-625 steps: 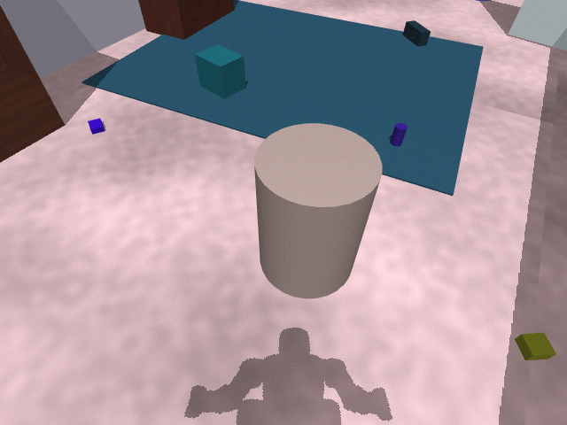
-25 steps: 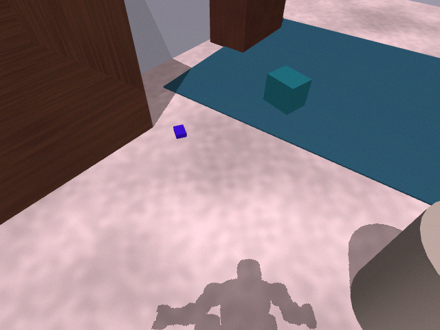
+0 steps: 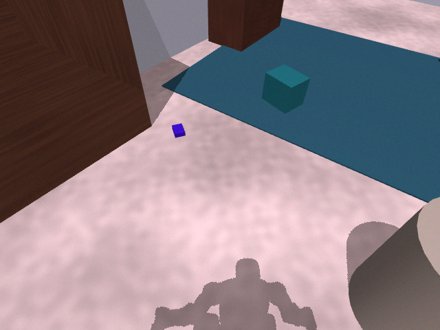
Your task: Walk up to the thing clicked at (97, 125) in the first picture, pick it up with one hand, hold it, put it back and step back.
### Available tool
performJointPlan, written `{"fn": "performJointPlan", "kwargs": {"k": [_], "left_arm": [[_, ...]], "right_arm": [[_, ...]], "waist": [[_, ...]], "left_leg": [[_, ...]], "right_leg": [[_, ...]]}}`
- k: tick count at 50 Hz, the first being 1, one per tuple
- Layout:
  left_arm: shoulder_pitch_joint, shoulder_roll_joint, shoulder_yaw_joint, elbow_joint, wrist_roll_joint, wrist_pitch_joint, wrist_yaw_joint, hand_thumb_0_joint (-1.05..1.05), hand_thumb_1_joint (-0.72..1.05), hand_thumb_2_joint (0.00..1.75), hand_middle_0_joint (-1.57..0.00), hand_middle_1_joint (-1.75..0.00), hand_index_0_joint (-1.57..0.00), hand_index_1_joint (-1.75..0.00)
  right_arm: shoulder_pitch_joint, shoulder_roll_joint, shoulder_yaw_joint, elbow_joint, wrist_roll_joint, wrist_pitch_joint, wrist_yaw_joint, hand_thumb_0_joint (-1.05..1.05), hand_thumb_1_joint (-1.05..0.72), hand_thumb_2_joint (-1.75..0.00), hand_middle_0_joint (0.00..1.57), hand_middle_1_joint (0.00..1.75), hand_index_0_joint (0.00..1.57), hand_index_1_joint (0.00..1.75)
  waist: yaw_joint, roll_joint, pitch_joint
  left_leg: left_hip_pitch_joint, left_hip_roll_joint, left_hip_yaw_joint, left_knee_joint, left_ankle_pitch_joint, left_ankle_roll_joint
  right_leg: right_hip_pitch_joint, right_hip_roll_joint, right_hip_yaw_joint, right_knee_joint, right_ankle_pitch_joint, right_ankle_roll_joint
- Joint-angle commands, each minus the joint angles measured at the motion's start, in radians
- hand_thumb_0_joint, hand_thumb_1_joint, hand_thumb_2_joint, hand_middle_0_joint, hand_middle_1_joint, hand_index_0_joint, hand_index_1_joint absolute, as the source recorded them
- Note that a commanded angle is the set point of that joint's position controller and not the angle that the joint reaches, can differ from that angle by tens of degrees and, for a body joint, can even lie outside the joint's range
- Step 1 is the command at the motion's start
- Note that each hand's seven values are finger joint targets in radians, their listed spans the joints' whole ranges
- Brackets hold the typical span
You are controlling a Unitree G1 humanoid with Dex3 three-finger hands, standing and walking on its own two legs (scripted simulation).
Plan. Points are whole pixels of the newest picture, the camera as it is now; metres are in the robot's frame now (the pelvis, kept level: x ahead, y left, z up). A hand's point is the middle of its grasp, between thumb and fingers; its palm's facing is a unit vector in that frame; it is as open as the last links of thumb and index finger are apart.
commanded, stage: stand
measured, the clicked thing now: (178, 130) +1.48 +0.27 -0.77
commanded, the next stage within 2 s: none
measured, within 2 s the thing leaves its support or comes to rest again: neither
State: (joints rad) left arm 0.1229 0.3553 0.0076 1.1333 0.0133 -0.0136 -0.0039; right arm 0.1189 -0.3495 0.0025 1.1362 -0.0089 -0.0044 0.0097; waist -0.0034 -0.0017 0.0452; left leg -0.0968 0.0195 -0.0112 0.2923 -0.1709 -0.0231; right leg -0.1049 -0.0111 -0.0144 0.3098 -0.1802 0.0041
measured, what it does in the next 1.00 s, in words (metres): stands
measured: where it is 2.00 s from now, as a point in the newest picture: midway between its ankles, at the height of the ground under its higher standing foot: outside the picture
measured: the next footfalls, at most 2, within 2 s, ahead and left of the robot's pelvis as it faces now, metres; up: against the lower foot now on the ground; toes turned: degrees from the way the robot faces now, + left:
none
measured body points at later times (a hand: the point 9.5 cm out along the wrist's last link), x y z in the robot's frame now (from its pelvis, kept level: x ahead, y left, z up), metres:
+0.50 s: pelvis +0.01 +0.00 +0.00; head +0.02 +0.00 +0.45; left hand +0.08 +0.30 -0.13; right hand +0.08 -0.30 -0.13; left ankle -0.01 +0.13 -0.75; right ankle -0.01 -0.12 -0.75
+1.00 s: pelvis +0.01 +0.00 +0.00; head +0.02 +0.00 +0.45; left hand +0.08 +0.30 -0.13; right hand +0.08 -0.30 -0.13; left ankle -0.01 +0.13 -0.75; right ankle -0.01 -0.12 -0.75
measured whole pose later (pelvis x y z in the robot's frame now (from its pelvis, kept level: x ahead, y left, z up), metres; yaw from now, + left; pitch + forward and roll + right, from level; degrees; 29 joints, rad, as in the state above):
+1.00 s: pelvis +0.01 +0.00 +0.00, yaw +0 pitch -1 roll +0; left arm 0.12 0.36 0.00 1.12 0.01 -0.02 0.00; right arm 0.11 -0.35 0.00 1.12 -0.01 0.00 0.01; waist 0.00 0.00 0.05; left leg -0.09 0.02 -0.01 0.30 -0.19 -0.02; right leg -0.09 -0.01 -0.01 0.30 -0.19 0.01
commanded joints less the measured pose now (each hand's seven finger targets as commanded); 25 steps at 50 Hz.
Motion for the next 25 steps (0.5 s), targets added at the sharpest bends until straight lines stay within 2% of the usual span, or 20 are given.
{"fn": "performJointPlan", "kwargs": {"k": [1,5,9,11,20,25], "left_arm": [[-0.041,0.213,0.034,-0.063,-0.005,-0.019,0.013,0.00,0.90,0.90,-0.20,-0.30,-0.20,-0.30],[-0.040,0.213,0.033,-0.063,-0.004,-0.019,0.014,0.00,0.90,0.90,-0.20,-0.30,-0.20,-0.30],[-0.040,0.215,0.034,-0.063,-0.004,-0.021,0.014,0.00,0.90,0.90,-0.20,-0.30,-0.20,-0.30],[-0.030,0.214,0.031,-0.060,-0.005,-0.021,0.015,0.00,0.90,0.90,-0.20,-0.30,-0.20,-0.30],[-0.043,0.217,0.034,-0.068,-0.006,-0.022,0.016,0.00,0.90,0.90,-0.20,-0.30,-0.20,-0.30],[-0.035,0.209,0.033,-0.062,-0.005,-0.019,0.015,0.00,0.90,0.90,-0.20,-0.30,-0.20,-0.30]], "right_arm": [[-0.040,-0.208,-0.039,-0.058,-0.002,-0.026,-0.018,0.00,-0.90,-0.90,0.20,0.30,0.20,0.30],[-0.035,-0.217,-0.042,-0.059,-0.002,-0.023,-0.018,0.00,-0.90,-0.90,0.20,0.30,0.20,0.30],[-0.036,-0.215,-0.040,-0.061,-0.001,-0.025,-0.018,0.00,-0.90,-0.90,0.20,0.30,0.20,0.30],[-0.040,-0.211,-0.039,-0.057,0.001,-0.025,-0.018,0.00,-0.90,-0.90,0.20,0.30,0.20,0.30],[-0.035,-0.213,-0.039,-0.062,-0.001,-0.024,-0.019,0.00,-0.90,-0.90,0.20,0.30,0.20,0.30],[-0.040,-0.214,-0.040,-0.061,0.000,-0.023,-0.019,0.00,-0.90,-0.90,0.20,0.30,0.20,0.30]], "waist": [[0.003,0.000,-0.064],[0.000,0.008,-0.069],[0.002,0.004,-0.090],[0.005,-0.004,-0.069],[0.000,0.007,-0.082],[0.004,0.019,-0.045]], "left_leg": [[0.004,0.113,-0.082,-0.035,0.142,0.032],[0.002,0.112,-0.078,-0.030,0.110,0.036],[0.019,0.116,-0.079,-0.025,0.169,0.036],[0.022,0.115,-0.080,-0.029,0.160,0.035],[0.026,0.117,-0.068,-0.022,0.190,0.035],[0.005,0.114,-0.071,-0.034,0.147,0.034]], "right_leg": [[0.014,-0.124,0.088,-0.046,0.138,-0.026],[0.013,-0.126,0.093,-0.052,0.119,-0.024],[0.027,-0.127,0.088,-0.032,0.178,-0.025],[0.007,-0.125,0.087,-0.044,0.167,-0.025],[0.032,-0.129,0.090,-0.035,0.210,-0.025],[0.009,-0.123,0.087,-0.048,0.153,-0.023]]}}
